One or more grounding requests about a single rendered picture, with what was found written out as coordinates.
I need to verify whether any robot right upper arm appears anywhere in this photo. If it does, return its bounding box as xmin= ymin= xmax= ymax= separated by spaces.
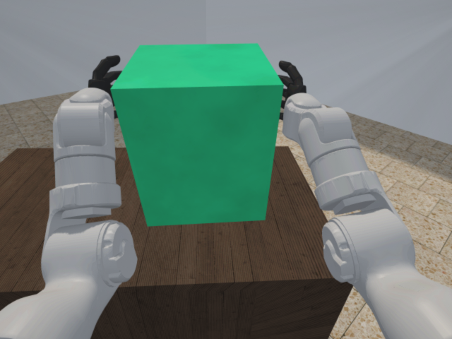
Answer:
xmin=322 ymin=208 xmax=452 ymax=339

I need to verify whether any carton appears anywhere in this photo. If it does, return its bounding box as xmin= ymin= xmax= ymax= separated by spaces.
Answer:
xmin=110 ymin=43 xmax=284 ymax=227

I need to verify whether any robot left hand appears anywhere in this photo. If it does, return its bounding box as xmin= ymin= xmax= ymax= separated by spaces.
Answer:
xmin=88 ymin=55 xmax=122 ymax=119

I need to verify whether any left robot forearm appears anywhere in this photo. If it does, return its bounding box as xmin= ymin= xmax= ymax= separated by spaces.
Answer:
xmin=41 ymin=88 xmax=121 ymax=278

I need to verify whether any pedestal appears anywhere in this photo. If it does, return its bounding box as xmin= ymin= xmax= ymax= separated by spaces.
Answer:
xmin=0 ymin=146 xmax=353 ymax=339

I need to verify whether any right robot forearm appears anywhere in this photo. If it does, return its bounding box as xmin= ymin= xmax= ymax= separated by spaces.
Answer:
xmin=282 ymin=93 xmax=415 ymax=257

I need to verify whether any robot right hand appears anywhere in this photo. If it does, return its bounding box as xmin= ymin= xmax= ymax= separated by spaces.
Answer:
xmin=278 ymin=61 xmax=307 ymax=120

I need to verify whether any robot left upper arm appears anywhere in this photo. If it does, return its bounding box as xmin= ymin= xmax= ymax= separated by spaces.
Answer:
xmin=0 ymin=220 xmax=137 ymax=339

